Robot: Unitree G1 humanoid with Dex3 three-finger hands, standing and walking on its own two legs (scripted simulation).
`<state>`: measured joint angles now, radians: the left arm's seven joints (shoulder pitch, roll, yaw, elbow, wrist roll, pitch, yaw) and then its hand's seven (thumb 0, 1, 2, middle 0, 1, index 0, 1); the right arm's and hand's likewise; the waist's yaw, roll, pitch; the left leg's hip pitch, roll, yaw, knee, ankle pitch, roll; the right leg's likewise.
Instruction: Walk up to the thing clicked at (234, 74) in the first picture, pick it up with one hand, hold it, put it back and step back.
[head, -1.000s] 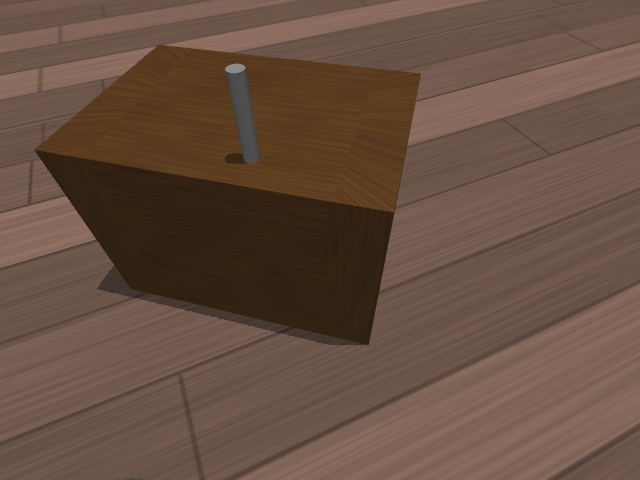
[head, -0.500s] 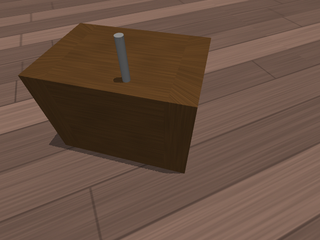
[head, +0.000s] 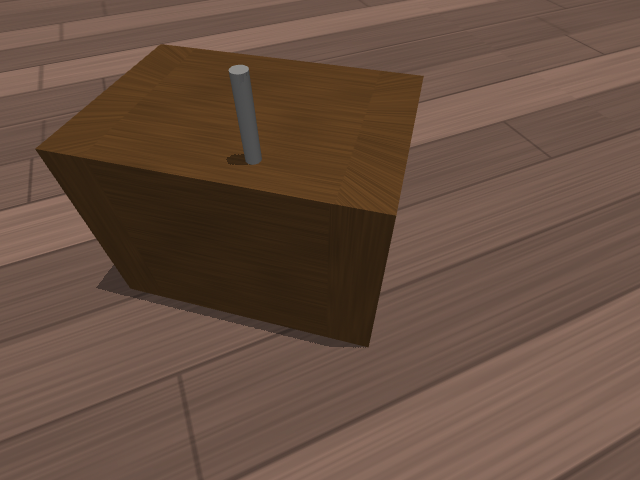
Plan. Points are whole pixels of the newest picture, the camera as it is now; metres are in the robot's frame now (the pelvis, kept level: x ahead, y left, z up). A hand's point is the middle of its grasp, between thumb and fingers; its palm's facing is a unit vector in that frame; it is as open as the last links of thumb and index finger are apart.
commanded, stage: stand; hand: left
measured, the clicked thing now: (246, 119) +0.82 +0.20 -0.02
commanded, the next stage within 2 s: walk up in 0.12 s
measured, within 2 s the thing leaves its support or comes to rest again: neither
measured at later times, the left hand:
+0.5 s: hand out of the picture +0.10 +0.37 -0.17, palm faces -0.11 -0.91 -0.40, open 7.4 cm
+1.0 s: hand (128, 338) +0.35 +0.35 -0.13, palm faces -0.18 -0.88 -0.44, open 7.4 cm
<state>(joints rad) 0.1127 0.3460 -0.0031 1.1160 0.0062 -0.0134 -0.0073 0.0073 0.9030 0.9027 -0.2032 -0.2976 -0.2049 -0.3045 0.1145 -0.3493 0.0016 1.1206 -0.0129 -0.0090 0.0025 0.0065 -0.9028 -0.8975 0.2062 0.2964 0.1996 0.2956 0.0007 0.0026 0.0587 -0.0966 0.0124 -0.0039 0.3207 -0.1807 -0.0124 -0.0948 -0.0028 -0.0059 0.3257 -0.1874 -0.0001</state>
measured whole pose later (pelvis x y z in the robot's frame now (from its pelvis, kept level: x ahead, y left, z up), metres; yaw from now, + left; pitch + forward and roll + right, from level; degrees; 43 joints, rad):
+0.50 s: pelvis +0.07 +0.08 -0.02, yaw -5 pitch -4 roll +0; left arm 0.33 0.45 0.07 1.00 0.02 -0.01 -0.02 0.01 0.90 0.90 -0.20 -0.30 -0.20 -0.30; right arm 0.23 -0.41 -0.10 0.91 -0.05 -0.03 0.07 0.01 -0.90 -0.90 0.20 0.30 0.20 0.30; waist 0.00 -0.03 0.10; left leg -0.29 0.03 0.05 0.61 -0.26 0.02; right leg -0.32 0.00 0.10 0.99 -0.48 -0.04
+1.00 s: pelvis +0.23 +0.08 -0.02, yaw -11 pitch -3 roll -1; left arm 0.32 0.40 0.04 0.82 0.00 -0.09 -0.02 0.01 0.90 0.90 -0.21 -0.30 -0.21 -0.31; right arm 0.29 -0.43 -0.07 0.82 -0.03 0.01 0.07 0.01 -0.90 -0.90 0.21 0.30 0.20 0.30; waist 0.01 0.09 0.10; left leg -0.45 0.09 0.00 0.95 -0.40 0.01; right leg -0.23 -0.02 0.00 0.58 -0.29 -0.01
